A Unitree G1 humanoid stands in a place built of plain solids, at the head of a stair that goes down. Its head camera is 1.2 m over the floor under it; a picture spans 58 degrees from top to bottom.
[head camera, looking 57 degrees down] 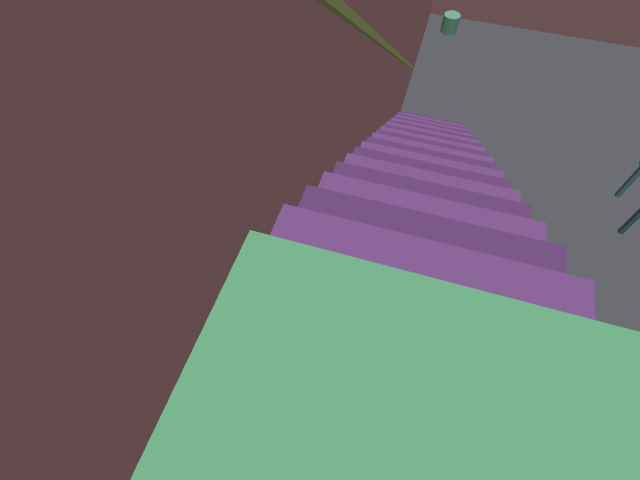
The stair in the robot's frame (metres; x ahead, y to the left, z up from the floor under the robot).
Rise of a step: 0.21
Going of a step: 0.29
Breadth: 1.21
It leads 17 degrees to the right of straight ahead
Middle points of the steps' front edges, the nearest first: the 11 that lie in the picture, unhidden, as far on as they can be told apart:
0.64 -0.35 0.00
0.92 -0.43 -0.21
1.20 -0.52 -0.43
1.48 -0.60 -0.64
1.76 -0.69 -0.85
2.04 -0.78 -1.06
2.32 -0.86 -1.28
2.60 -0.95 -1.49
2.88 -1.04 -1.70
3.16 -1.12 -1.92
3.44 -1.21 -2.13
